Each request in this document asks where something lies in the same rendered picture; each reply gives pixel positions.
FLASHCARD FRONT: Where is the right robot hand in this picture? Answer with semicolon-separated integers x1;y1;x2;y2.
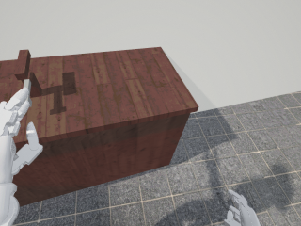
224;189;261;226

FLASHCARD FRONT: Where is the tap lever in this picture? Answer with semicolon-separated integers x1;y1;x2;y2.
24;79;32;107

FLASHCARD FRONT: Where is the counter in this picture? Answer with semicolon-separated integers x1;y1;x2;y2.
0;47;199;207

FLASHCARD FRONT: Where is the left robot forearm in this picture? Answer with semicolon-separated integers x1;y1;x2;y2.
0;183;20;226

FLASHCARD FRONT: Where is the left robot hand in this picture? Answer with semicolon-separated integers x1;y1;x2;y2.
0;87;43;184

